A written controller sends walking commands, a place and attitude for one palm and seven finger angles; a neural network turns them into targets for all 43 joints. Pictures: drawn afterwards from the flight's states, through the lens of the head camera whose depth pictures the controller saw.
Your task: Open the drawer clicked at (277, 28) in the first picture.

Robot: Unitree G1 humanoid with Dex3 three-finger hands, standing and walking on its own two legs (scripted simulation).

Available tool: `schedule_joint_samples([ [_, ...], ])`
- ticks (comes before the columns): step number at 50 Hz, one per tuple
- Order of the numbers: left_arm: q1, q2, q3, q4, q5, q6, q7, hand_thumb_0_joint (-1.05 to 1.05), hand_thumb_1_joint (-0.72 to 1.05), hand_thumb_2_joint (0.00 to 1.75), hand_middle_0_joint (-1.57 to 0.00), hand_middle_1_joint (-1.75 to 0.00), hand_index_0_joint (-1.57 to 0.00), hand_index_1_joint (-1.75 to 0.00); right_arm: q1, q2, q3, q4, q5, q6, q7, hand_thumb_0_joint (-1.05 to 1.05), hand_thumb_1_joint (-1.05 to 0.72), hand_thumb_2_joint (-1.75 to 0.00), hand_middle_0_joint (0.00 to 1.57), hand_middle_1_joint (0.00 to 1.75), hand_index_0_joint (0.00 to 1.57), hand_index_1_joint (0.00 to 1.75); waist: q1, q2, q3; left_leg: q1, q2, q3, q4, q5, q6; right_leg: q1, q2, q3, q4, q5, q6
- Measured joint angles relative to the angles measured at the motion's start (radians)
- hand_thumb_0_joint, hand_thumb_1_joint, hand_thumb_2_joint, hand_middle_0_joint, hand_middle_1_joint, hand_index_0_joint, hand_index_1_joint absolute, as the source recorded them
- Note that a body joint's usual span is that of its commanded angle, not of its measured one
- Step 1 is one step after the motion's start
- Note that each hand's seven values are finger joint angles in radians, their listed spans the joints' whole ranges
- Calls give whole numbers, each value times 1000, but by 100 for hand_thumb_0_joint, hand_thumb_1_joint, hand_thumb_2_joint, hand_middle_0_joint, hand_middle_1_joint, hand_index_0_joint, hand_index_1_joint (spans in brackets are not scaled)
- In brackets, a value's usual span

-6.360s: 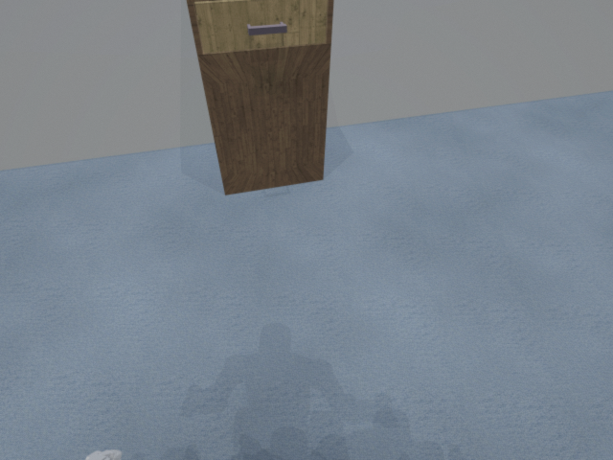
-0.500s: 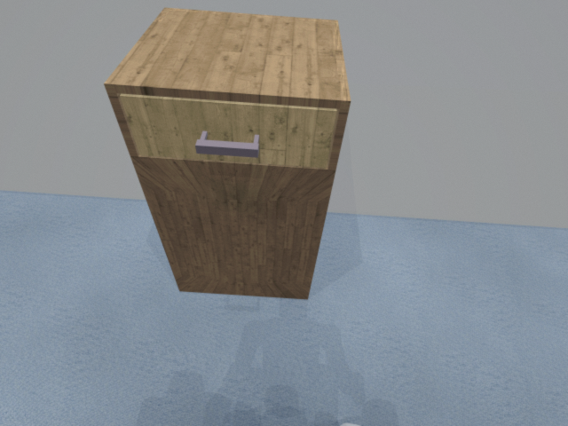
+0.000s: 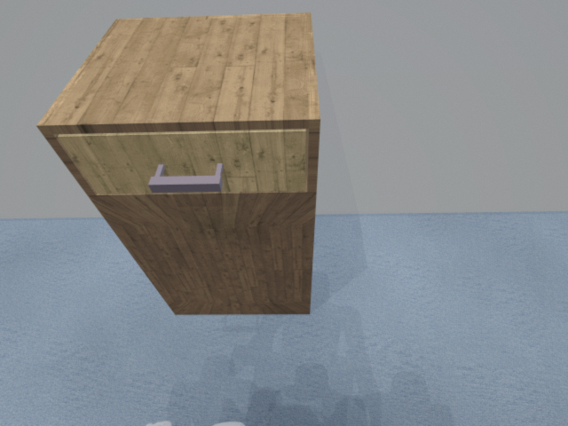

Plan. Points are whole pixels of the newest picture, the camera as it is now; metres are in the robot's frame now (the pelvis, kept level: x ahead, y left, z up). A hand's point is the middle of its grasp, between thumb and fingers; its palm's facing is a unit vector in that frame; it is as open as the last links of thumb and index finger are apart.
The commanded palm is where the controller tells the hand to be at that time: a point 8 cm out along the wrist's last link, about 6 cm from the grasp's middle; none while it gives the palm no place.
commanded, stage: come to a stop and stand still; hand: left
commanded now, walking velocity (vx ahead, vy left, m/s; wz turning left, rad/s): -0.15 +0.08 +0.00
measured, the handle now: (188, 176) +0.55 +0.21 +0.00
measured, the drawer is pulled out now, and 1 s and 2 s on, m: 0.00 0.00 0.00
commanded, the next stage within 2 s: look again from close up in 1.94 s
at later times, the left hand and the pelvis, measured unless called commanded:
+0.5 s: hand out of the picture -0.01 +0.22 -0.17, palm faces +0.01 -0.98 -0.21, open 7.4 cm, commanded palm none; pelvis -0.02 +0.03 +0.01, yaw -2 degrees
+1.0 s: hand out of the picture -0.02 +0.13 -0.17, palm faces +0.02 -0.98 -0.20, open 7.3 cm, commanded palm none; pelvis -0.02 -0.03 +0.00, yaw -1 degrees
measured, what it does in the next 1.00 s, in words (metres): steps on the spot: left foot, then right foot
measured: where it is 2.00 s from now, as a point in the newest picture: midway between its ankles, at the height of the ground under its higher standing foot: outside the picture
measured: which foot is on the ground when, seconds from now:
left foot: up 0.00-0.18, down 0.20-1.00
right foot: down 0.00-0.22, up 0.24-0.56, down 0.58-1.00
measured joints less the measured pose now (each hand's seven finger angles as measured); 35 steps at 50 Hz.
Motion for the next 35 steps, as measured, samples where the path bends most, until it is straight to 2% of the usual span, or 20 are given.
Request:
schedule_joint_samples([
  [6, 3, 26, 11, -8, 8, 30, 0, -1, 92, 90, -20, -29, -21, -30, -92, -24, -12, -66, -4, 11, 8, 0, -91, -90, 20, 30, 20, 30, 23, -20, 18, -24, -12, -7, -54, 43, -9, -12, -16, 10, -4, 14, 18],
  [9, 17, 45, 17, -6, 7, 39, -1, 0, 91, 90, -20, -29, -21, -30, -113, -29, -10, -90, -5, -3, 10, 0, -91, -90, 20, 30, 20, 30, 25, -34, 11, 44, -8, 1, -219, 151, -4, -28, -22, 11, 24, 7, 36],
  [10, 26, 49, 18, -7, 3, 43, -2, 0, 91, 90, -20, -29, -20, -30, -109, -34, -7, -98, -7, -12, 11, 0, -91, -90, 20, 30, 20, 30, 25, -29, 1, 77, 2, 0, -295, 201, 7, -39, -18, 7, 47, -3, 44],
  [11, 30, 57, 19, -4, -1, 48, -3, 0, 91, 90, -20, -29, -20, -30, -110, -30, -6, -99, -11, -19, 9, 0, -91, -90, 20, 30, 20, 30, 25, -41, -2, 80, -5, 3, -306, 205, 26, -49, -26, 10, 71, -17, 52],
  [14, 47, 78, 19, 5, -4, 61, -7, 0, 91, 90, -20, -29, -20, -30, -103, -9, 13, -95, -20, -22, 5, 0, -91, -90, 20, 30, 20, 30, 37, -74, -17, 91, -19, 14, -325, 218, 48, -78, -7, 81, 190, -181, 69],
  [17, 75, 83, 18, 25, -3, 60, -20, 0, 91, 90, -20, -29, -20, -30, -98, 6, 27, -82, -22, -22, -2, 0, -91, -90, 20, 30, 20, 30, 42, -75, -39, 118, -19, 15, -398, 259, 51, -89, 14, 128, 314, -199, 79],
  [20, 108, 83, 16, 47, -3, 59, -28, 0, 91, 90, -20, -29, -20, -30, -100, 8, 26, -75, -20, -26, -9, 0, -92, -90, 20, 30, 20, 30, 40, -73, -53, 139, -16, 26, -453, 289, 51, -67, 11, 141, 343, -200, 94],
  [26, 129, 68, 5, 79, -7, 66, -31, 0, 91, 90, -20, -29, -20, -30, -92, 0, 18, -60, -20, -30, -5, 0, -91, -90, 21, 30, 20, 30, 18, -54, -49, 138, 2, 38, -469, 307, 32, 25, -5, 125, 194, -227, 100],
  [29, 128, 60, -3, 80, -8, 48, -28, 0, 91, 90, -20, -29, -20, -30, -74, -8, 11, -40, -14, -27, -2, 0, -91, -90, 21, 30, 20, 30, 14, -54, -48, 117, 2, 44, -430, 295, 12, 97, -13, 116, 7, -99, 93],
  [31, 118, 38, -11, 93, -7, 35, -22, 0, 91, 90, -20, -29, -20, -30, -62, -24, 6, -19, -6, -22, -1, 0, -91, -90, 21, 30, 20, 30, 7, -17, -38, 111, 25, 30, -399, 281, -2, 115, 9, 100, -13, -78, 68],
  [35, 126, 6, -25, 99, -9, 18, -17, 0, 91, 90, -20, -29, -20, -30, -16, -35, 12, 18, -12, -4, 2, 0, -91, -90, 20, 30, 20, 30, -5, 11, -61, 123, 41, 1, -420, 276, 6, 134, 35, 78, -35, -90, 31],
])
